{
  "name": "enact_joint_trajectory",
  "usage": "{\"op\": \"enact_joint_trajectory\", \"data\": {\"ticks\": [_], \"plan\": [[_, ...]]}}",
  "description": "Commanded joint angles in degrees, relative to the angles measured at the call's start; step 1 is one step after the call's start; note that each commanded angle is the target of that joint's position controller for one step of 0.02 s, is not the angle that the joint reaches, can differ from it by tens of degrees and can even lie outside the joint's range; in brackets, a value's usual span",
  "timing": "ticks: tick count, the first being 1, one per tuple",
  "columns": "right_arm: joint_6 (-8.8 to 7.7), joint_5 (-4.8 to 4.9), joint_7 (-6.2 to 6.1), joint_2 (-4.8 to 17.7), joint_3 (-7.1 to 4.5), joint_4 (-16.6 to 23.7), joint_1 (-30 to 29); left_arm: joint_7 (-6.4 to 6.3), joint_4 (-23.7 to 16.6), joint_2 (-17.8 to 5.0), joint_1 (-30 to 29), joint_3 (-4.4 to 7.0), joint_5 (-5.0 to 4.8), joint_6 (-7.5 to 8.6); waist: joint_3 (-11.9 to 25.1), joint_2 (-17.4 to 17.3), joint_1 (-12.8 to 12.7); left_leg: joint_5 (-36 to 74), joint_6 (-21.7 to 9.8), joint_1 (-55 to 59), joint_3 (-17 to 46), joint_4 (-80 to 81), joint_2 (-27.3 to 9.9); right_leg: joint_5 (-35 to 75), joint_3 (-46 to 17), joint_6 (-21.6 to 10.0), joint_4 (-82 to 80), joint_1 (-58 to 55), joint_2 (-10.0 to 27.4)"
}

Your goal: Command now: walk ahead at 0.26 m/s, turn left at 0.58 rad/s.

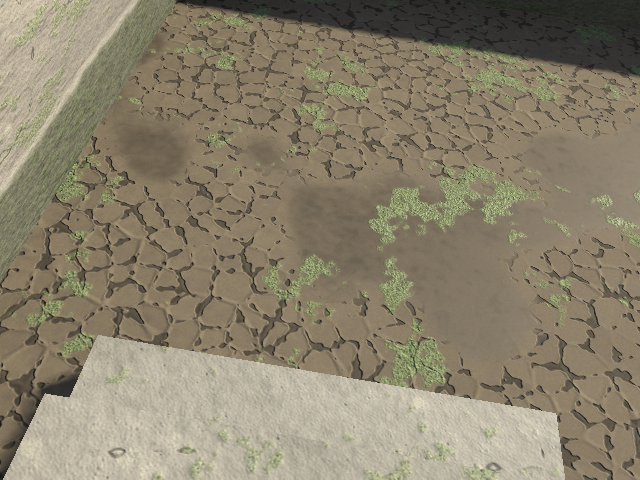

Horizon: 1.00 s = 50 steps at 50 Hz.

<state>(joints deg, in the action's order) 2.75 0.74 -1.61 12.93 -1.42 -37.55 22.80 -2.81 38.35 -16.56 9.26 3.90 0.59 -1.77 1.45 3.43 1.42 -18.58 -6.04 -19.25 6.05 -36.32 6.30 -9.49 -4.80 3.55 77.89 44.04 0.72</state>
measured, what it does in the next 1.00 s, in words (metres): goes down: right foot 0.17 m lower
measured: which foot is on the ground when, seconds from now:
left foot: down 0.00-0.48, up 0.50-1.00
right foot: up 0.00-0.44, down 0.46-1.00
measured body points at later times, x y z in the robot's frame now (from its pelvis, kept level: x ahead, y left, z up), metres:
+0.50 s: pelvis +0.20 -0.07 -0.14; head +0.20 -0.08 +0.31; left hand +0.30 +0.20 -0.24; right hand +0.25 -0.33 -0.28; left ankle +0.01 +0.07 -0.69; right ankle +0.25 -0.19 -0.89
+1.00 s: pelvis +0.47 -0.01 -0.27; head +0.49 -0.01 +0.18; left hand +0.31 +0.19 -0.40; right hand +0.76 -0.16 -0.33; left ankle +0.62 +0.13 -1.00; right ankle +0.25 -0.20 -0.89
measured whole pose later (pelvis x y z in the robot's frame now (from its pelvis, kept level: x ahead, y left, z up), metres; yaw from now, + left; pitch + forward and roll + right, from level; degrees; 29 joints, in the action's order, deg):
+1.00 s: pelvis +0.47 -0.01 -0.27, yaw +8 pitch +2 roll -4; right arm -4.5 0.3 3.9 12.8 -2.1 -37.9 0.2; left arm -3.3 54.9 -10.2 34.1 1.1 -1.7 1.1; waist 1.4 -4.8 -8.5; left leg 24.0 -2.0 -28.1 5.5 -20.9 -2.6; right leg -51.9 -4.6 -1.5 54.4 1.9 -5.6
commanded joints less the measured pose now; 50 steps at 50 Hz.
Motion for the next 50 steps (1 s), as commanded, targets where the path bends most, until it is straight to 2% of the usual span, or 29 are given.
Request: {"op": "enact_joint_trajectory", "data": {"ticks": [1,5,8,11,13,16,18,21,23,24,25,26,27,28,29,31,32,33,35,36,37,39,40,41,43,45,47,49,50], "plan": [[-1.70,-0.22,-1.57,9.08,-2.51,4.21,-3.88,1.33,-1.71,-3.64,3.64,1.25,0.47,2.51,0.86,-6.90,-3.68,-6.57,-8.88,-0.53,21.72,15.29,-11.50,9.98,-0.47,0.25,-0.14,0.31,1.25],[-2.59,0.23,-1.58,8.02,-2.45,2.79,0.92,1.50,-3.94,-3.74,-1.59,1.06,0.44,4.35,-1.99,-9.79,-0.89,-3.20,-10.42,5.96,24.81,12.55,-11.40,8.25,-1.64,-0.30,-8.46,5.09,0.98],[-4.20,0.91,-1.96,8.77,-2.93,-1.32,7.33,2.91,-4.00,-6.78,-4.39,2.34,-0.86,6.33,-1.73,-10.90,0.79,-3.78,-10.52,17.53,28.07,7.50,-12.34,14.92,-8.57,-0.91,-22.23,13.31,2.04],[-4.71,0.03,-2.55,9.19,-2.86,-2.10,6.26,3.90,-2.40,-5.87,-3.17,2.14,0.60,6.80,-3.04,-9.78,-0.10,-0.02,-10.74,9.67,26.26,2.74,-10.71,21.03,-7.85,-1.48,-28.22,8.76,1.29],[-3.88,0.50,-3.16,6.84,-1.94,-2.14,4.25,4.96,-2.84,-1.96,-4.40,0.70,2.47,6.99,-3.29,-8.99,1.03,-6.20,-9.05,-2.06,20.65,-0.53,-6.45,32.63,-3.91,-1.86,-36.57,-4.16,-0.52],[-2.61,0.28,-2.90,7.87,-1.65,-2.31,2.70,6.24,-4.18,-0.04,-4.07,0.28,0.88,6.40,-3.17,-11.40,2.10,-8.03,-7.93,-9.77,18.77,-4.57,-4.25,30.41,-1.65,-2.62,-42.75,-16.84,-2.32],[-1.79,0.77,-2.95,7.84,-1.72,-3.19,3.17,6.33,-4.63,-0.91,-3.15,0.70,-0.66,6.11,-3.02,-11.29,2.06,-6.10,-8.38,-8.57,21.71,-10.18,-5.34,26.75,-3.79,-2.94,-44.27,-18.92,-0.56],[-1.38,1.37,-3.83,6.40,-1.11,-3.98,3.22,5.56,-2.07,-2.86,2.86,1.90,-1.24,5.94,-5.29,-10.25,0.80,1.87,-7.02,-3.39,23.43,-20.66,-5.70,23.19,-4.04,-4.84,-54.97,-22.06,3.85],[-2.06,1.16,-2.61,3.75,-0.07,-7.27,4.73,5.15,4.43,-2.71,18.19,3.00,-0.72,5.85,-2.18,-4.43,-5.02,3.63,-3.41,-9.85,15.93,-39.05,-0.71,26.29,1.31,-5.68,-61.38,-41.47,3.55],[-3.35,1.07,-0.46,1.18,-0.23,-9.86,7.28,5.00,8.46,-3.01,30.54,3.08,0.07,5.53,4.22,4.76,-9.35,-18.77,0.27,-27.02,12.06,-63.36,5.63,35.62,-4.57,-9.92,-48.66,-61.78,9.07],[-4.88,1.96,0.54,-0.58,0.21,-9.96,12.46,5.30,9.77,-4.35,35.08,1.98,-1.33,5.42,7.04,15.09,-7.14,-33.26,3.24,-42.90,9.03,-84.46,8.02,43.45,-10.93,-13.17,-36.87,-71.26,14.56],[-6.03,2.49,0.67,1.84,0.12,-9.66,13.38,5.71,9.54,-4.59,34.97,1.89,-2.29,4.73,8.61,18.77,-6.63,-31.43,4.94,-48.40,7.73,-93.49,4.83,40.57,-15.00,-15.61,-37.60,-71.13,16.66],[-7.21,4.96,-0.04,4.81,-0.17,-4.59,7.78,5.33,11.59,-12.84,34.83,4.20,-3.49,4.49,8.79,23.66,-6.48,-24.71,6.42,-54.91,2.43,-91.87,2.20,11.40,-31.19,-23.64,-50.00,-68.69,24.00],[-5.77,4.74,-1.65,8.41,-1.44,-4.55,-3.82,4.64,10.30,-1.92,28.10,0.99,-1.09,4.30,1.18,-0.26,-6.84,-10.93,3.43,-54.82,2.23,-80.78,-4.15,-15.92,-28.86,-20.28,-59.50,-56.16,20.37],[-5.14,4.51,-2.31,6.11,-0.68,-2.19,-8.65,4.25,10.33,-3.38,22.61,0.36,-0.28,5.01,-5.86,4.30,-4.77,-6.92,3.06,-50.52,3.17,-78.10,-5.20,-20.13,-34.92,-22.16,-62.17,-42.96,21.85],[-5.01,1.18,-1.99,5.25,-1.06,-2.46,-7.54,3.88,10.02,2.38,15.25,-2.34,-0.52,6.84,-12.62,-0.96,1.41,5.41,2.34,-46.43,7.68,-59.74,-9.48,-14.98,-24.36,-16.75,-57.71,-28.11,14.80],[-5.23,0.45,-1.32,3.82,-1.17,-3.77,-4.64,3.54,10.51,2.30,14.97,-2.45,0.49,6.80,-10.36,2.30,2.72,9.82,2.40,-42.19,3.43,-54.77,-10.43,-8.45,-19.58,-15.18,-57.75,-24.46,11.15],[-5.88,-0.99,-0.71,5.60,-1.80,-1.96,-7.14,2.46,9.04,0.01,13.09,-2.43,0.24,7.15,-11.63,1.48,3.08,19.71,3.96,-34.54,1.49,-35.90,-11.07,4.88,-12.53,-14.57,-60.27,-18.08,7.78],[-5.87,-2.98,0.87,-1.81,-0.10,-1.58,-11.42,1.02,12.88,0.27,19.83,-2.12,-0.94,6.66,-4.26,4.92,-0.10,30.24,6.03,-22.10,-2.64,-24.12,-10.42,20.54,-9.15,-14.86,-58.30,-20.07,6.61],[-5.86,-2.24,1.70,-2.06,-0.31,-2.82,-7.12,0.95,14.41,-1.16,21.48,-1.80,-0.88,6.57,-1.62,6.05,1.02,32.85,5.55,-22.35,-0.47,-28.56,-11.00,25.21,-11.21,-15.66,-55.04,-24.66,8.92],[-5.46,-1.55,2.09,0.29,-0.96,-3.33,-6.13,0.97,13.75,-2.37,21.27,-1.42,-1.03,6.79,-1.41,1.98,1.54,32.62,5.04,-23.92,-1.83,-27.34,-10.39,25.42,-9.44,-15.50,-53.61,-27.92,8.63],[-6.46,-1.03,2.79,2.67,-1.64,-0.35,-17.52,0.29,16.19,0.07,29.48,-1.91,-2.86,6.99,-5.40,-2.70,-4.03,37.99,2.54,-40.49,1.96,-12.48,-11.15,11.64,-12.63,-14.10,-48.15,-43.81,9.41],[-7.05,-1.22,3.37,1.66,-1.33,0.64,-21.60,0.10,17.25,0.58,32.01,-2.12,-2.44,6.80,-6.70,-0.64,-5.94,37.84,2.26,-42.27,1.76,-9.15,-11.18,10.98,-14.17,-13.82,-47.10,-46.25,9.82],[-7.83,-1.91,4.34,1.30,-1.00,1.74,-24.68,-0.61,16.82,2.21,31.15,-2.64,-2.50,6.26,-7.48,-0.34,-6.20,43.78,2.25,-38.81,1.61,-1.59,-11.49,7.45,-12.17,-13.46,-46.32,-44.40,8.24],[-8.41,-2.21,6.31,-0.67,-0.54,2.09,-27.41,-1.09,15.56,0.98,28.34,-2.38,-1.34,4.93,-8.16,-2.87,-8.32,55.38,3.43,-16.43,-3.71,7.26,-7.31,-2.27,-6.40,-12.19,-45.79,-27.05,3.90],[-7.47,-0.31,6.71,-1.58,-0.46,3.16,-27.04,-0.55,15.52,0.42,27.30,-2.21,-2.02,3.84,-8.76,0.70,-8.86,49.09,4.60,-11.70,-3.07,7.96,-6.95,-1.23,-7.61,-12.96,-41.96,-26.60,3.77],[-7.62,0.00,6.10,0.25,-0.65,3.72,-27.73,-0.65,15.58,1.83,27.82,-2.06,-3.07,3.35,-9.24,-0.18,-9.72,46.38,4.56,-12.57,-1.26,14.35,-8.20,0.02,-9.15,-12.33,-35.17,-33.42,3.12],[-7.86,-0.52,5.29,1.67,-1.26,2.10,-23.23,-0.75,15.67,0.04,26.15,-1.46,-2.36,2.38,-7.06,-0.42,-7.62,40.08,4.26,-8.56,-0.20,17.70,-9.04,6.65,-11.51,-12.61,-26.15,-38.54,2.91],[-7.49,-0.27,4.63,3.42,-2.31,-0.53,-14.45,-0.44,15.74,-1.41,24.38,-1.02,-1.88,2.02,-3.95,-0.29,-2.69,36.64,3.38,0.73,-1.14,18.85,-9.19,12.81,-11.77,-12.38,-17.29,-37.43,2.24]]}}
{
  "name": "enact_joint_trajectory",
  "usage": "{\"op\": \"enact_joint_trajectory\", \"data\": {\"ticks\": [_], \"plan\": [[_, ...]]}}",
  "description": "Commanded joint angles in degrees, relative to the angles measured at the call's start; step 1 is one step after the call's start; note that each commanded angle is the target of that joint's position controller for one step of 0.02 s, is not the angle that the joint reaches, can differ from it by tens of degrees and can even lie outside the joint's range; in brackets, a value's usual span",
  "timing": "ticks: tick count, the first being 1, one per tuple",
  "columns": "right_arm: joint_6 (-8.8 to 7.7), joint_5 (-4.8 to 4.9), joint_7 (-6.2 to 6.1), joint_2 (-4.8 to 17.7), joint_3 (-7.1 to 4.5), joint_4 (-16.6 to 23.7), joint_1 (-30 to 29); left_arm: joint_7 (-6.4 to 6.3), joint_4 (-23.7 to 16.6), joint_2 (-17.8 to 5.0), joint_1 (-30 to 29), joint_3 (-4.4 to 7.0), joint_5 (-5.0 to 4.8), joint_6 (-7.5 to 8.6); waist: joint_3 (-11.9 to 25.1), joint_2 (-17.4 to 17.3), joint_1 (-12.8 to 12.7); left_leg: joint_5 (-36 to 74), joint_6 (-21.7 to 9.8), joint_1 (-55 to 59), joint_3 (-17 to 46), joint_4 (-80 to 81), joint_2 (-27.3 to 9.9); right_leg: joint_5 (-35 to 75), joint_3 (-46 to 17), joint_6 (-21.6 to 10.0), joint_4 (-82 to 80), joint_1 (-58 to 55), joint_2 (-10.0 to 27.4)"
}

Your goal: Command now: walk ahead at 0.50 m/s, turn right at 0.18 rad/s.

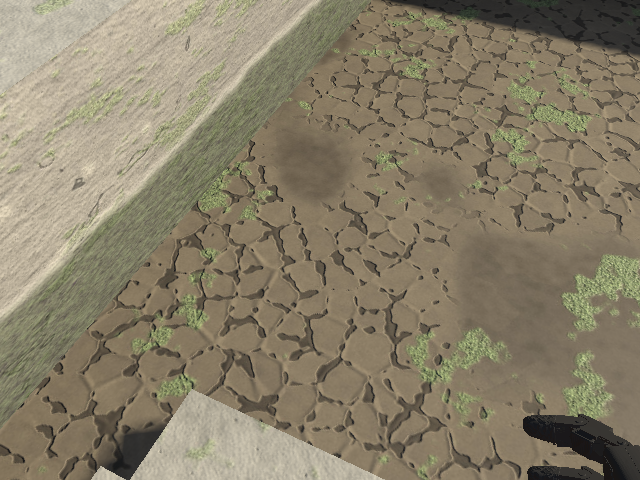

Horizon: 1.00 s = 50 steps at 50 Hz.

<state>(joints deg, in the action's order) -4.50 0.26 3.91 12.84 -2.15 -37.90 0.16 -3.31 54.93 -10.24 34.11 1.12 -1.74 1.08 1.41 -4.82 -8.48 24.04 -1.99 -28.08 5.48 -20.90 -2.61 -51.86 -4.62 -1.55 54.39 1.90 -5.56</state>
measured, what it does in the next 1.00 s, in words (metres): goes down, turning right: left foot 0.17 m lower, then right foot 0.17 m lower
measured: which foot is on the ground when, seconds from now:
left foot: up 0.00-0.00, down 0.02-0.62, up 0.64-1.00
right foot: down 0.00-0.04, up 0.06-0.60, down 0.62-1.00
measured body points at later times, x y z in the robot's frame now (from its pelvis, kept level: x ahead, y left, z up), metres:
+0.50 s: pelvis +0.26 +0.00 -0.12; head +0.27 +0.00 +0.33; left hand +0.48 +0.21 -0.22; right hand +0.16 -0.23 -0.27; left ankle +0.14 +0.11 -0.80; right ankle +0.41 -0.18 -0.82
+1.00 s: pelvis +0.52 -0.08 -0.26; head +0.52 -0.10 +0.19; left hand +0.69 +0.13 -0.38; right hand +0.58 -0.40 -0.34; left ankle +0.78 -0.01 -0.95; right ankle +0.40 -0.15 -0.96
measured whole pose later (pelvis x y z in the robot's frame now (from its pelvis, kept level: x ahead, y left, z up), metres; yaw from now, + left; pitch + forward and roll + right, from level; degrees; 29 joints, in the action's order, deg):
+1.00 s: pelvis +0.52 -0.08 -0.26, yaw -32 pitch +3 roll -1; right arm -5.1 -1.4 1.1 14.9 -3.7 -38.4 5.3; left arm -3.4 46.4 -11.1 22.8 2.5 -1.6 2.1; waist 3.1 -3.7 -2.7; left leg 22.4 2.7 -38.8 11.3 -38.6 -3.0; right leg -31.0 -12.2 -4.6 46.5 17.3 -9.3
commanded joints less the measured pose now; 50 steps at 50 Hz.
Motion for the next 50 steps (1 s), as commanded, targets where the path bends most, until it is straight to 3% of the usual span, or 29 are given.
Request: {"op": "enact_joint_trajectory", "data": {"ticks": [1,2,3,4,5,6,7,8,10,13,15,16,20,28,29,30,31,32,33,34,35,36,37,38,41,42,44,47,50], "plan": [[0.07,0.17,-1.47,6.02,-2.99,-4.54,21.90,0.97,0.78,-7.49,-0.62,1.90,0.34,0.02,-0.22,6.17,13.61,0.98,-2.08,27.77,-0.13,2.35,-3.52,48.29,-11.24,-5.30,21.27,15.17,6.33],[-0.09,-0.86,-1.37,8.57,-3.17,-9.51,35.13,1.74,2.36,-3.64,2.10,1.43,-0.58,1.05,7.28,-3.67,17.06,20.39,-5.15,48.46,3.90,-8.21,-10.16,13.79,-8.55,-1.79,45.50,30.62,-2.07],[0.04,-1.32,-0.73,9.33,-2.21,-9.95,35.68,2.64,3.11,-2.25,14.44,0.82,-1.33,1.79,16.45,-12.65,12.09,33.21,-9.12,64.27,7.36,-27.40,-17.66,-2.10,-12.49,0.29,59.96,45.23,-0.47],[1.11,-0.01,-0.26,10.34,-3.16,-9.44,34.72,2.67,0.16,-6.66,12.77,1.17,-2.36,2.73,21.88,-15.08,13.23,19.53,-13.45,62.93,15.39,-22.46,-21.31,1.87,-11.92,2.08,61.44,49.47,2.35],[1.43,0.96,0.01,12.20,-3.95,-10.84,32.21,1.94,-4.10,-7.08,6.38,1.46,-3.41,2.55,20.54,-11.71,12.53,-16.95,-17.92,53.55,25.90,-10.21,-25.78,10.13,-8.21,2.83,59.88,52.80,3.61],[1.75,0.25,-0.41,6.51,-2.32,-9.82,25.05,0.14,-5.37,-8.68,-0.88,2.31,-2.64,0.80,10.05,4.07,10.78,-38.27,-15.29,36.71,25.15,1.07,-21.47,21.04,-2.17,2.68,52.84,50.19,6.06],[0.79,-1.22,-0.02,6.62,-2.05,-10.00,20.63,-0.59,-6.39,-6.39,-3.21,2.11,-2.04,-0.82,3.20,2.84,9.02,-38.87,-17.49,24.34,27.51,2.29,-23.81,26.49,-2.39,1.65,53.84,48.57,7.44],[-0.69,-1.64,0.48,3.79,-1.04,-8.94,14.72,-0.82,-6.04,-6.64,-2.66,2.61,-1.05,-2.07,-2.17,7.91,5.65,-35.53,-13.99,11.64,20.98,2.06,-19.49,35.34,-5.87,0.12,42.26,43.51,10.03],[-2.16,-0.56,-0.61,1.47,-0.41,-11.29,14.16,-0.88,-6.40,-5.09,-3.37,3.56,0.00,-1.72,-5.23,1.75,4.01,-23.84,-7.32,3.81,7.38,-0.16,-12.10,44.75,-8.98,-0.33,24.98,40.01,10.56],[-1.95,-1.79,-3.65,4.28,-1.18,-15.87,20.92,0.78,-9.53,-3.61,-7.43,3.77,0.95,-0.73,-1.34,-0.70,4.86,-6.04,-10.43,11.59,6.30,-1.66,-13.95,46.84,-9.50,0.67,15.80,42.83,10.97],[-2.03,-1.64,-3.79,5.51,-1.46,-15.67,21.42,2.06,-10.15,-5.74,-8.94,4.36,0.98,-0.96,-0.20,2.32,4.83,-11.81,-9.69,14.65,2.80,-3.26,-12.51,57.45,-9.57,-0.94,11.25,45.40,10.10],[-2.16,0.05,-4.68,3.42,-1.02,-16.33,21.57,2.56,-11.81,-6.34,-13.20,4.48,0.83,-0.49,-1.98,0.78,5.69,-18.42,-6.95,16.16,1.23,-4.56,-12.04,64.34,-12.36,-1.99,4.65,47.42,10.01],[-1.47,-0.46,-7.21,2.22,0.50,-18.01,26.09,5.51,-15.88,-3.51,-22.42,3.52,2.06,-0.02,-5.17,0.46,8.96,-32.57,-3.87,7.01,-8.94,-10.67,-7.40,88.39,-4.84,-1.88,-12.96,34.76,5.91],[2.47,0.25,-7.61,7.66,-1.63,-15.88,29.36,8.46,-20.77,-3.64,-32.07,2.21,0.04,-0.63,-10.44,3.08,15.71,-28.60,-4.05,18.30,-4.24,-31.76,-15.16,67.29,1.42,-2.26,-27.42,37.26,9.24],[2.71,0.67,-7.46,7.62,-1.86,-16.48,29.44,7.97,-18.87,-4.32,-29.55,2.61,0.42,-0.61,-9.19,3.82,14.61,-23.13,-3.83,16.49,-6.18,-37.86,-14.84,63.50,4.45,-3.29,-28.61,30.41,8.28],[2.37,0.37,-6.70,9.10,-1.92,-16.98,25.81,7.18,-15.54,-6.12,-18.56,3.73,-0.16,-0.62,-4.58,1.79,7.54,-19.12,-3.64,11.23,-6.37,-48.99,-14.38,63.25,5.45,-5.40,-31.45,15.15,7.86],[1.13,0.03,-5.89,8.59,-1.76,-16.38,25.47,6.37,-11.58,-10.97,-8.67,5.80,1.10,-0.39,1.34,8.81,2.64,-16.21,-1.82,4.62,-11.42,-66.43,-8.26,72.92,9.86,-7.78,-32.65,-3.07,3.35],[-0.18,-1.92,-5.41,3.86,-1.02,-14.97,30.51,6.35,-9.42,-16.10,-3.93,6.04,1.62,-0.21,6.24,24.65,3.78,-71.70,3.39,-21.71,-13.36,-97.64,-0.41,102.33,-1.78,-14.81,-14.51,-27.25,12.97],[-2.02,-0.24,-4.00,6.31,-0.37,-13.05,33.91,6.39,-9.34,-15.69,0.05,5.66,0.64,-0.66,20.73,24.02,2.44,-77.44,5.74,-30.29,-3.36,-105.14,0.02,95.83,-16.00,-24.53,-8.66,-38.84,19.33],[-2.71,1.04,-3.93,7.76,-0.61,-7.78,25.51,5.60,-9.79,-16.71,1.61,6.10,-0.15,-1.38,25.22,18.75,-1.09,-75.12,7.20,-34.77,-1.03,-101.33,0.48,76.09,-26.29,-28.61,-20.30,-38.80,23.59],[-2.64,3.21,-5.00,4.55,0.52,-2.76,17.54,4.45,-7.20,-19.28,0.75,6.63,-0.48,-1.85,20.82,12.43,0.78,-68.36,7.43,-42.06,-1.44,-96.52,0.79,48.18,-38.78,-28.43,-31.69,-33.49,27.41],[-1.50,2.47,-6.71,5.22,0.46,-3.17,12.45,4.14,-9.15,-14.56,-6.66,5.15,0.82,-1.74,10.64,-0.44,2.67,-59.18,5.92,-42.52,-1.16,-89.96,-1.77,35.75,-38.73,-23.63,-35.59,-20.96,27.38],[-0.45,1.66,-7.53,6.68,-0.46,-2.87,13.98,4.52,-11.83,-13.07,-15.36,4.32,1.80,0.15,5.60,0.18,8.09,-54.73,4.87,-36.20,2.27,-83.60,-3.39,37.79,-42.31,-23.32,-32.93,-6.17,27.84],[0.33,1.00,-7.27,9.02,-2.06,-5.83,19.14,5.22,-14.34,-8.12,-22.94,2.64,1.41,2.13,0.21,-3.04,13.51,-42.57,3.79,-28.57,5.64,-68.48,-5.60,42.61,-34.65,-20.25,-32.58,8.92,23.34],[-0.07,-3.40,-6.96,4.37,-1.83,-2.73,12.83,2.24,-14.72,-9.96,-24.24,3.42,0.79,2.22,-1.46,5.23,12.70,-29.14,6.56,-10.73,-0.03,-43.62,-4.22,59.98,-17.02,-16.27,-31.76,27.31,10.67],[-0.59,-2.94,-5.89,3.21,-1.81,-5.15,18.07,1.17,-13.94,-11.19,-22.03,3.94,2.61,1.62,3.53,6.21,13.45,-18.28,6.95,-4.93,-1.10,-47.57,-2.70,66.77,-15.34,-16.05,-27.95,27.05,9.84],[-1.02,-0.68,-4.53,6.60,-3.02,-2.01,12.21,0.20,-11.72,-9.48,-14.39,3.58,0.89,1.98,1.70,7.81,10.13,-9.29,6.37,-14.89,3.61,-40.35,-2.46,56.32,-17.68,-15.67,-24.78,18.45,9.59],[-1.41,-2.43,-3.00,3.81,-1.90,2.99,1.48,-0.71,-10.81,-6.67,-10.26,2.84,-0.73,2.00,-2.24,6.68,6.16,2.33,4.57,-10.12,3.35,-17.28,0.71,32.49,-18.39,-14.03,-21.55,22.43,5.32],[-1.12,-1.18,-1.51,3.15,-1.72,4.79,1.01,-0.55,-11.22,-9.38,-11.85,3.25,0.36,1.08,-1.52,9.99,6.22,2.61,4.07,2.01,2.65,-12.56,2.44,24.84,-19.06,-13.00,-15.81,28.76,4.42]]}}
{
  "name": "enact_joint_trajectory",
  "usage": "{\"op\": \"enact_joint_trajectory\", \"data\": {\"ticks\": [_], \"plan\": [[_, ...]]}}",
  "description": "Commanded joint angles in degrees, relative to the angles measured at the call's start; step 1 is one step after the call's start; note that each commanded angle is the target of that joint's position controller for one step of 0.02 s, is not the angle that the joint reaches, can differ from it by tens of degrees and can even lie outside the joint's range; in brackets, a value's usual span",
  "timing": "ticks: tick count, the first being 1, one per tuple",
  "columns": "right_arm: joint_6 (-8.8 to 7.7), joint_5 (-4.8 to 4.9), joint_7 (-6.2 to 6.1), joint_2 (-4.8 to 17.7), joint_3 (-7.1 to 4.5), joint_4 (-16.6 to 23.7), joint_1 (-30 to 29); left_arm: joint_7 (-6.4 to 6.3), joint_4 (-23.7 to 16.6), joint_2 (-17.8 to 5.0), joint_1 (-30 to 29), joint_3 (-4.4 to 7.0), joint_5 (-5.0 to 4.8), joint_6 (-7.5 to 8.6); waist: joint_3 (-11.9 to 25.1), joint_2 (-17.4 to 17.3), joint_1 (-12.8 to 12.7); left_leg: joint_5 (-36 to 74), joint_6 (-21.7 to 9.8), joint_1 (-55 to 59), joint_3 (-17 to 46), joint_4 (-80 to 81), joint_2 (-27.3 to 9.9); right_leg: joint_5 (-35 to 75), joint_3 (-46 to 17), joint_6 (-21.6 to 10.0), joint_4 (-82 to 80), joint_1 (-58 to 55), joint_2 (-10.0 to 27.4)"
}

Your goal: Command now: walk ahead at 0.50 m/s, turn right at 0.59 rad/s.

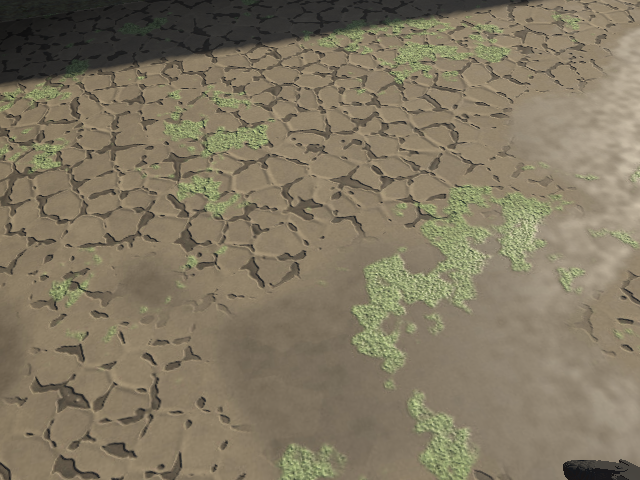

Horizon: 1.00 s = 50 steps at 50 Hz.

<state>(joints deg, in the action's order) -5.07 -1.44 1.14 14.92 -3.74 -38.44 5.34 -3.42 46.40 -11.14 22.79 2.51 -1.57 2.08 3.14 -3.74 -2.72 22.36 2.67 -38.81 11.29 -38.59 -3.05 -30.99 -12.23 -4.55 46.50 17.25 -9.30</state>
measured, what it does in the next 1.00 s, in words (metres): goes down: left foot 0.17 m lower, then right foot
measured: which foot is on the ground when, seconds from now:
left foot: up 0.00-0.12, down 0.14-0.64, up 0.66-1.00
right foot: down 0.00-0.16, up 0.18-0.62, down 0.64-1.00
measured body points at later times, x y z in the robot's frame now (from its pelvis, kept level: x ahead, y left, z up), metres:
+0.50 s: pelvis +0.27 +0.09 -0.13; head +0.29 +0.10 +0.32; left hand +0.52 +0.27 -0.22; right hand +0.14 -0.12 -0.26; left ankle +0.18 +0.19 -0.87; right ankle +0.45 -0.07 -0.81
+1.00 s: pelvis +0.54 +0.05 -0.12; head +0.57 +0.04 +0.33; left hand +0.59 +0.31 -0.26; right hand +0.69 -0.23 -0.23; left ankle +0.74 +0.20 -0.81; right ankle +0.47 -0.03 -0.87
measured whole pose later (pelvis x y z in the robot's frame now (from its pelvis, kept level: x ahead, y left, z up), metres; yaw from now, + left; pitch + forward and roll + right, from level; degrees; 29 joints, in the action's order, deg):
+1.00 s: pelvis +0.54 +0.05 -0.12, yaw -7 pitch +3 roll -2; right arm -3.7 0.8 -0.2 15.7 -4.0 -44.0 7.4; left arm 0.5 51.7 -14.0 19.5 3.2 0.0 5.0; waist -0.6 -2.4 -3.5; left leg 2.6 -0.6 -41.4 3.7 -42.5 -6.6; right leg -12.1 1.7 -3.7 12.7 3.2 -5.0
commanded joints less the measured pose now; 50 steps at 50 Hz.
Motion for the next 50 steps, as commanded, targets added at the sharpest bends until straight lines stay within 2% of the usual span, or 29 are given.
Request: {"op": "enact_joint_trajectory", "data": {"ticks": [1,4,6,7,8,9,10,11,12,13,14,15,16,17,18,19,22,27,29,31,32,33,34,35,36,38,40,42,50], "plan": [[-0.34,1.16,1.58,1.30,-0.15,5.74,-3.98,-0.47,-2.92,-7.91,-0.11,1.72,-0.12,-0.26,-3.62,10.17,-0.03,0.94,-1.06,11.39,-1.25,7.59,2.07,3.70,-13.09,-9.92,-5.18,9.87,8.34],[-0.62,2.66,2.00,2.90,-0.58,4.79,-3.29,-2.09,-3.30,-6.67,2.10,1.59,-0.38,-1.35,-5.59,9.81,-2.02,1.41,-2.14,9.42,3.94,21.20,-3.34,1.97,-17.41,-7.76,4.01,-1.68,8.58],[-0.61,2.62,1.55,4.10,-2.06,1.77,3.17,-2.20,-1.47,-5.57,5.09,1.35,0.32,-2.12,-4.89,7.12,-0.81,2.94,-2.65,22.39,-1.24,29.08,-3.41,5.42,-15.19,-5.72,14.76,-0.25,5.36],[-0.78,1.86,1.39,4.63,-2.67,-1.58,11.40,-0.65,0.30,-3.80,6.90,0.95,0.98,-1.75,-2.19,3.07,2.37,1.91,-2.56,35.63,-4.39,23.10,-2.90,0.03,-10.62,-3.76,25.76,7.58,2.62],[-0.47,1.24,1.46,6.33,-3.23,-6.59,26.50,1.81,2.47,-0.39,9.35,0.12,1.04,-0.71,4.69,-5.18,7.62,13.81,-3.11,58.12,-2.14,7.17,-7.48,-19.06,-6.53,-1.04,44.55,25.76,-0.18],[-0.52,1.52,1.80,7.03,-3.21,-9.19,32.55,3.14,3.36,0.69,14.94,-0.18,-0.95,0.57,7.85,-13.36,7.22,16.87,-3.94,70.26,1.11,-3.37,-11.61,-22.63,-4.68,1.39,66.41,44.06,-1.91],[0.26,2.60,2.27,9.21,-3.85,-10.39,34.48,3.06,2.56,-0.39,15.66,-0.61,-1.85,1.76,9.45,-18.51,6.91,10.80,-6.35,68.59,9.42,-1.01,-15.74,-16.73,-2.20,2.81,76.81,51.82,0.23],[1.04,3.41,2.20,16.43,-5.81,-12.67,34.59,1.91,-2.27,-3.00,11.04,-0.78,-2.63,2.71,11.16,-19.78,5.69,-20.00,-16.86,65.38,24.79,10.75,-24.08,-10.79,3.97,4.65,81.43,56.98,2.83],[1.40,1.64,1.25,5.58,-3.18,-10.87,28.48,0.29,-3.08,-6.56,-1.65,0.48,-2.65,1.72,2.30,2.12,7.35,-46.46,-14.08,52.61,22.39,20.85,-19.18,2.32,4.73,2.33,70.48,57.06,8.10],[0.86,0.01,0.40,5.11,-2.06,-10.49,21.57,-0.35,-5.65,-6.04,-6.81,0.14,-3.15,1.22,-2.75,-2.41,4.80,-48.47,-16.32,40.09,26.43,23.42,-21.29,7.82,3.31,1.87,67.19,52.31,9.55],[-0.08,0.28,-0.13,0.62,-0.15,-10.97,16.32,-0.45,-5.75,-4.04,-8.88,-0.17,-1.80,0.96,-7.62,-0.52,2.49,-42.36,-14.80,30.98,23.19,21.80,-19.55,12.53,-0.57,1.51,63.23,50.65,11.09],[-0.94,0.56,0.18,-2.81,1.45,-10.30,13.84,-0.04,-5.28,-6.17,-8.21,0.87,-0.89,1.30,-9.66,0.10,0.02,-38.70,-11.19,24.83,14.65,20.69,-14.16,19.21,-3.89,0.10,48.49,46.13,11.59],[-1.09,-0.04,-0.28,-1.22,1.53,-9.44,10.46,0.59,-5.68,-5.21,-8.53,0.99,0.52,1.94,-9.68,-1.35,-1.84,-33.24,-8.82,17.15,6.15,22.18,-8.59,24.73,-0.20,1.07,35.40,38.15,11.96],[-0.98,-0.40,-1.08,2.43,0.78,-9.50,11.27,0.91,-7.07,-5.37,-11.57,1.24,2.15,2.42,-10.29,-2.73,-0.47,-24.06,-9.13,12.22,-0.56,25.49,-4.74,30.88,6.82,2.91,23.47,30.88,10.95],[-1.00,-0.58,-1.91,3.21,0.68,-10.86,14.67,1.56,-7.68,-3.09,-13.42,0.83,3.41,2.77,-7.68,-4.23,0.93,-16.29,-10.06,12.41,-1.44,25.69,-4.65,36.81,9.43,4.04,16.33,25.52,10.97],[-0.73,0.37,-2.61,2.98,0.76,-12.48,18.71,2.14,-8.39,-0.78,-15.45,0.14,3.00,2.80,-5.97,-4.38,2.17,-11.07,-10.45,16.05,-1.58,25.41,-5.20,39.51,10.07,4.87,10.24,23.23,11.04],[-0.23,2.74,-3.63,4.41,0.40,-14.32,24.20,3.52,-10.49,0.41,-21.28,-0.41,0.91,2.10,-6.22,-2.74,4.99,-7.68,-9.30,28.60,-0.74,26.05,-7.36,40.09,10.44,4.62,-5.15,24.36,10.23],[1.34,2.50,-3.59,3.66,0.09,-16.78,31.39,5.87,-14.20,0.02,-32.41,-0.36,0.38,2.74,-9.25,-0.37,8.78,-5.60,-9.13,43.06,-0.15,24.05,-9.69,33.00,12.24,2.56,-14.16,27.38,8.65],[2.05,2.20,-3.46,3.91,-0.08,-16.57,30.68,6.56,-14.80,-0.51,-33.26,-0.32,0.33,3.35,-7.37,-0.81,7.51,4.52,-9.78,45.30,-1.49,19.75,-9.73,26.79,13.65,0.87,-16.30,22.83,7.10],[2.40,2.23,-2.83,4.94,-0.17,-15.52,28.16,6.36,-12.79,-3.19,-25.59,0.88,0.90,3.61,-0.52,-2.53,2.54,22.70,-10.01,41.93,-2.98,10.10,-8.02,25.70,15.92,-2.20,-19.93,4.17,3.76],[1.94,2.06,-2.36,6.27,-0.33,-13.97,23.92,5.77,-9.78,-6.71,-14.00,2.30,1.09,3.57,5.52,-2.27,-3.78,21.33,-8.93,31.64,-3.65,-0.84,-6.51,31.92,11.44,-5.38,-19.52,-14.72,7.29],[0.56,0.45,-2.04,5.28,0.18,-11.14,20.13,4.59,-6.64,-13.49,0.55,3.85,2.05,3.13,16.24,5.87,-8.80,-4.16,-7.31,16.05,-7.04,-20.46,-0.93,43.75,-3.96,-10.62,-16.50,-36.98,20.67],[-0.66,0.99,-0.58,0.20,1.87,-12.67,30.94,4.83,-5.23,-13.99,0.96,3.63,1.03,2.93,24.51,18.29,-3.42,-56.54,-5.49,-0.27,-3.52,-34.69,5.25,39.41,-25.82,-20.09,-19.48,-50.24,33.83],[-1.46,2.47,-0.21,6.05,0.00,-12.77,26.53,4.12,-5.13,-9.47,-0.46,2.93,0.98,2.16,17.71,11.56,-4.59,-53.92,-5.50,-4.73,-1.74,-37.18,2.21,30.29,-23.81,-17.60,-23.63,-43.16,30.16],[-1.41,3.45,-0.45,7.25,-0.74,-9.96,19.38,3.99,-5.95,-8.28,-7.71,2.29,0.77,2.11,6.71,10.19,-2.54,-47.55,-4.77,-6.22,-4.46,-35.08,0.05,32.19,-15.12,-14.43,-26.77,-31.41,27.33],[-0.70,2.20,-1.75,5.33,-1.13,-9.08,15.76,4.69,-6.56,-6.50,-13.81,1.59,1.27,2.76,-0.46,3.22,1.62,-41.01,-3.45,-1.42,-6.72,-29.39,-2.37,37.79,-7.39,-11.33,-31.82,-15.60,22.48],[0.28,1.77,-2.06,2.16,-0.94,-9.05,17.93,5.35,-5.39,-5.76,-14.13,1.36,1.65,3.59,-0.92,5.68,4.41,-38.49,-2.75,4.05,-7.14,-26.53,-3.53,38.96,-3.29,-10.88,-34.95,-8.24,20.45],[0.88,1.66,-2.28,1.86,-1.03,-7.76,16.15,5.13,-3.55,-6.88,-13.08,1.62,1.80,4.11,-1.65,7.47,4.97,-35.18,-1.99,3.19,-7.80,-23.11,-4.21,41.76,0.74,-10.96,-36.59,-5.59,19.94],[0.99,2.51,-0.49,1.64,0.31,-1.32,-0.75,3.62,2.20,-10.89,-5.50,2.10,1.18,4.13,-4.52,5.89,-0.28,-14.94,-3.90,3.19,-8.82,-0.01,-2.26,38.13,9.90,-6.47,-37.71,-9.31,19.45]]}}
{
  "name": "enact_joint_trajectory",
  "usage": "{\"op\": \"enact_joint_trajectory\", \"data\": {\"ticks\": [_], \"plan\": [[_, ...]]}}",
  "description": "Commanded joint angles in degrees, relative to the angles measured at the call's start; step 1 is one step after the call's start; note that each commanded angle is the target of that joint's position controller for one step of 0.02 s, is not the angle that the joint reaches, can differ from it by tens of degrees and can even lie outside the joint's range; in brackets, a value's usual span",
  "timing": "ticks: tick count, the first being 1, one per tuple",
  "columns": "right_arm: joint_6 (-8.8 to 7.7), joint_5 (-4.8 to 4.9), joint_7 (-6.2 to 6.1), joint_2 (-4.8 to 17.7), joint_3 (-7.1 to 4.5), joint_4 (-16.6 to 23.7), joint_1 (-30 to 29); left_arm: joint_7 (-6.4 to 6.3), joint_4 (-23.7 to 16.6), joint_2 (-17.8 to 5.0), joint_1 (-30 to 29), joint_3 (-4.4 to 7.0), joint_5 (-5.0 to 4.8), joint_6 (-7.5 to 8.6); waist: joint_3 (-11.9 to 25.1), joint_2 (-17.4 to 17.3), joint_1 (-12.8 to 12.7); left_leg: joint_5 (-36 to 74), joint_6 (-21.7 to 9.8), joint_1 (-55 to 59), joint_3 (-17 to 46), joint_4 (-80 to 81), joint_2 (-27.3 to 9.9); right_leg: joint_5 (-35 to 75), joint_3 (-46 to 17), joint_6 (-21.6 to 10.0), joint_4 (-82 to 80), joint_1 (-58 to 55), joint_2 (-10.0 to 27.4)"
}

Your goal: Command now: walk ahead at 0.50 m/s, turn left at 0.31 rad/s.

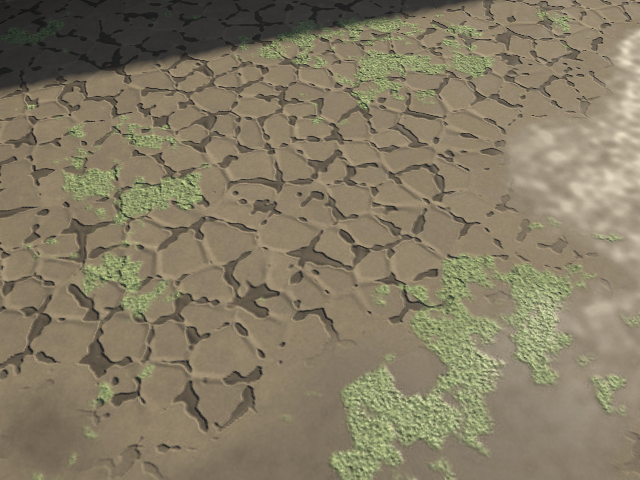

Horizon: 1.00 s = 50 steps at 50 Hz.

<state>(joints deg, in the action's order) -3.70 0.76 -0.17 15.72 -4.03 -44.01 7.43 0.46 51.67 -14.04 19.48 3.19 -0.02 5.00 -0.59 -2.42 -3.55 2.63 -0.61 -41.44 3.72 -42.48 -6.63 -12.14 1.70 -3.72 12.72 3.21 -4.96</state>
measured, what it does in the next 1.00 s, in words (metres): walks ahead, turning left: left foot, then right foot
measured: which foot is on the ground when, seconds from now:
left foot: up 0.00-0.16, down 0.18-0.66, up 0.68-1.00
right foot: down 0.00-0.18, up 0.20-0.64, down 0.66-1.00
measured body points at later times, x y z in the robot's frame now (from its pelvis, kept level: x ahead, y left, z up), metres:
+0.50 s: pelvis +0.26 +0.08 +0.00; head +0.30 +0.11 +0.45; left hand +0.41 +0.38 -0.09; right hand +0.39 -0.18 -0.10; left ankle +0.22 +0.15 -0.75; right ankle +0.47 -0.06 -0.69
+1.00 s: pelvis +0.51 +0.12 +0.00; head +0.54 +0.14 +0.45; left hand +0.38 +0.38 -0.12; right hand +0.81 +0.01 -0.09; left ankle +0.53 +0.34 -0.67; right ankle +0.52 +0.01 -0.75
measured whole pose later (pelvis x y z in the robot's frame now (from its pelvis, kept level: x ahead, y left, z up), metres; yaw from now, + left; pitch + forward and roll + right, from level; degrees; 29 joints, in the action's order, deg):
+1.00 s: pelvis +0.51 +0.12 +0.00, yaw +34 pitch +1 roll -2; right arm -1.0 1.4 0.7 18.1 -4.3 -35.7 9.8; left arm 0.3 47.4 -15.9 18.4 3.7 0.3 5.1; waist -2.4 -2.9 -4.3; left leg -6.2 0.9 -40.4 4.2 -53.3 -5.5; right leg -13.4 7.2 -1.7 15.3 3.0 -1.4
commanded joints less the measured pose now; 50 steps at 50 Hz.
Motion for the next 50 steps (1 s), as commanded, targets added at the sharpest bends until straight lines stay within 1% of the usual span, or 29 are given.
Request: {"op": "enact_joint_trajectory", "data": {"ticks": [1,4,6,7,8,9,10,11,12,13,14,16,18,20,24,29,31,32,33,34,35,36,37,38,39,40,42,46,50], "plan": [[-0.25,0.42,1.11,1.16,0.70,5.30,-4.69,-0.27,-2.45,-8.42,-1.32,1.46,-0.55,1.05,-1.33,4.49,-0.01,4.12,-0.91,4.97,-1.03,5.00,1.68,18.52,-3.90,-7.13,-3.39,2.58,16.13],[-0.01,0.31,2.17,2.39,0.76,8.28,-8.20,-0.30,-1.12,-9.27,0.11,1.72,-0.84,0.34,-2.34,4.96,-0.54,-3.25,-2.62,1.53,-1.34,7.33,2.49,21.75,-3.47,-6.04,-0.10,-5.40,19.18],[0.10,0.02,2.90,3.25,0.58,9.49,-7.57,-0.59,-1.07,-10.42,-0.26,2.03,-0.96,-0.46,-1.03,5.98,0.68,-10.26,-4.33,5.00,-4.39,8.44,4.51,32.69,-1.86,-4.56,4.95,-8.15,19.64],[0.16,-0.16,3.04,4.41,-0.03,9.18,-4.28,-0.87,-1.48,-11.31,-1.22,2.22,-1.08,-0.88,1.32,6.97,2.84,-12.50,-5.40,11.04,-6.60,9.31,6.66,42.54,-0.43,-3.60,10.21,-7.92,18.88],[0.09,-0.05,3.07,6.49,-1.28,7.11,3.74,-1.26,-1.97,-11.24,-1.87,2.08,-0.88,-1.35,5.58,6.07,6.98,-9.73,-7.07,22.15,-8.10,12.60,9.24,48.53,1.99,-2.08,20.21,-5.68,16.65],[0.26,0.11,2.46,11.48,-3.18,5.02,14.11,-1.80,-3.58,-10.57,-1.47,1.59,0.14,-1.12,11.93,1.95,10.60,-3.89,-10.40,40.69,1.66,11.77,3.73,37.81,4.28,0.45,36.11,6.86,14.26],[-0.01,0.19,2.39,17.75,-4.43,4.91,16.96,-0.72,-5.84,-3.36,3.86,-1.16,1.51,0.46,19.49,-12.70,7.70,-10.49,-21.96,62.78,32.55,16.59,-10.97,-5.66,2.74,4.44,58.10,32.97,2.72],[-0.05,0.35,2.11,12.23,-2.90,5.49,18.74,0.21,-5.21,-7.60,1.64,-0.26,0.48,2.48,24.52,-9.29,9.98,-13.71,-22.97,66.72,42.48,22.95,-13.20,-19.43,-7.88,3.71,64.40,39.63,2.77],[-0.23,-0.17,1.81,10.14,-2.15,5.79,15.41,0.53,-7.39,-10.36,-3.78,0.59,-1.42,3.41,15.92,-6.42,9.98,-10.69,-19.62,60.59,33.48,23.36,-10.67,-15.17,-8.17,2.92,64.68,43.66,5.48],[-0.33,-0.20,1.58,9.21,-1.90,6.76,11.74,0.25,-8.43,-9.31,-6.89,0.18,-1.25,3.72,11.11,-0.75,8.41,-5.46,-17.75,52.67,26.59,23.54,-8.18,-11.02,-7.45,2.72,61.10,42.45,7.80],[-0.26,-0.25,1.57,8.10,-1.58,7.50,8.72,-0.21,-8.75,-9.01,-8.24,0.44,-0.17,3.55,7.24,2.72,6.49,1.26,-16.64,44.83,21.89,24.64,-6.33,-8.67,-6.69,3.24,56.19,39.83,9.33],[-0.19,-0.60,1.46,6.51,-0.99,8.54,6.79,-0.55,-9.87,-8.50,-7.88,0.88,0.67,2.35,5.46,0.48,3.54,5.94,-16.26,37.08,18.55,27.42,-3.71,-6.21,-6.69,4.42,51.25,34.12,10.38],[-0.32,-0.16,0.98,7.15,-1.26,8.57,7.07,-0.68,-10.39,-7.16,-7.64,0.84,0.90,1.32,4.46,-0.46,2.62,8.43,-16.56,32.89,15.87,28.71,-2.56,-4.35,-5.65,6.09,47.10,32.91,9.97],[-0.17,0.11,0.22,8.68,-1.80,8.09,8.50,-0.87,-11.81,-6.22,-11.38,0.59,1.02,0.82,2.87,-0.54,3.34,8.05,-15.81,29.99,13.60,29.27,-1.17,1.11,-4.89,7.48,40.00,33.07,9.01],[0.42,0.44,-0.57,9.20,-2.03,6.69,11.98,-0.27,-14.14,-4.82,-19.81,-0.08,0.53,1.10,1.66,-2.63,6.45,0.82,-12.16,27.51,12.43,28.11,1.82,14.52,-4.87,7.36,24.26,27.99,5.87],[0.92,0.95,-0.66,9.08,-2.05,5.27,14.77,0.61,-16.44,-7.48,-24.22,0.67,-0.26,2.09,0.86,-3.48,7.37,-6.08,-10.85,32.55,20.08,23.84,-0.45,12.52,-7.16,5.53,15.92,24.35,4.03],[1.40,0.77,-1.00,9.29,-2.23,5.59,13.43,0.62,-16.27,-8.75,-21.82,1.37,-0.35,2.66,1.22,-5.20,5.54,-4.72,-10.09,34.27,22.77,20.51,-0.78,8.06,-7.20,4.18,13.86,20.41,3.90],[1.60,0.72,-1.02,8.34,-1.96,6.00,12.38,0.36,-15.25,-9.43,-17.74,1.94,-0.23,2.92,2.80,-5.32,3.32,-2.98,-9.03,33.56,22.34,17.17,0.87,8.68,-6.07,2.96,11.17,14.42,3.93],[1.47,0.38,-0.86,6.15,-1.20,6.86,11.40,-0.05,-14.29,-11.09,-11.45,2.73,0.45,3.07,7.74,-3.94,0.35,-2.15,-7.26,30.02,19.76,8.99,3.44,8.82,-8.47,0.57,11.76,3.13,7.96],[1.26,-0.73,-0.80,2.81,-0.02,7.94,12.56,-0.57,-13.52,-14.50,-2.28,3.63,0.77,2.85,15.48,4.29,-2.34,-16.33,-4.69,21.39,13.32,-7.71,8.21,8.07,-18.95,-3.11,12.31,-11.97,18.53],[0.93,1.34,-0.84,2.22,0.43,9.29,20.56,-0.13,-11.71,-17.00,0.44,4.21,0.92,2.00,19.00,22.90,1.69,-38.36,-2.04,2.83,7.94,-21.60,13.05,-3.90,-44.00,-11.58,7.30,-23.90,29.22],[1.13,1.68,-1.06,8.01,-0.65,7.30,19.64,0.04,-13.13,-11.43,-2.14,3.14,-0.23,1.74,12.95,14.83,0.79,-35.33,-0.87,-2.89,8.35,-28.32,8.06,-13.81,-44.19,-10.34,5.22,-19.37,28.80],[1.55,1.09,-0.97,10.23,-1.36,7.84,13.72,-0.15,-13.66,-8.37,-4.11,2.29,-0.28,1.41,6.55,9.35,-0.51,-29.79,-0.28,-3.59,6.90,-29.64,6.39,-11.94,-35.02,-7.91,4.57,-12.56,26.01],[1.85,0.51,-0.95,9.41,-1.43,8.22,11.25,-0.08,-13.88,-7.65,-6.41,1.79,0.17,1.13,3.34,5.66,0.54,-25.99,0.22,-1.59,5.36,-28.89,4.65,-5.63,-28.57,-6.74,3.31,-6.28,23.50],[1.85,0.10,-0.70,8.54,-1.53,8.99,9.56,-0.07,-13.38,-6.78,-7.62,1.49,0.31,0.99,0.95,5.76,1.35,-23.52,0.44,-0.88,4.91,-26.98,3.20,-0.80,-24.23,-6.54,2.01,-2.21,21.61],[1.99,0.46,-0.28,7.37,-1.48,9.27,9.68,-0.15,-13.02,-6.47,-7.99,1.26,0.68,1.06,0.36,7.30,2.32,-21.97,0.37,1.29,4.28,-25.95,1.89,2.07,-20.04,-5.90,0.61,0.76,19.95],[2.30,0.84,0.09,5.22,-1.07,9.79,9.27,-0.08,-11.95,-6.85,-7.56,1.47,0.51,1.53,0.11,8.62,2.61,-20.10,0.72,1.89,2.62,-24.62,1.11,6.37,-14.83,-6.50,-1.57,2.76,18.82],[2.38,0.56,0.38,4.24,-0.62,11.47,5.27,-0.26,-9.86,-9.36,-6.42,2.25,0.41,1.64,-0.50,6.72,2.25,-13.10,1.90,-1.59,2.33,-17.73,0.20,15.85,-7.68,-7.48,-3.10,1.08,19.46],[1.71,0.63,1.68,3.31,0.03,12.80,-0.65,-0.48,-8.42,-10.98,-5.34,2.38,0.09,0.90,-1.68,6.07,0.14,-3.14,1.24,0.79,-0.57,-5.50,0.67,18.68,-0.25,-5.81,-2.96,-0.51,18.17]]}}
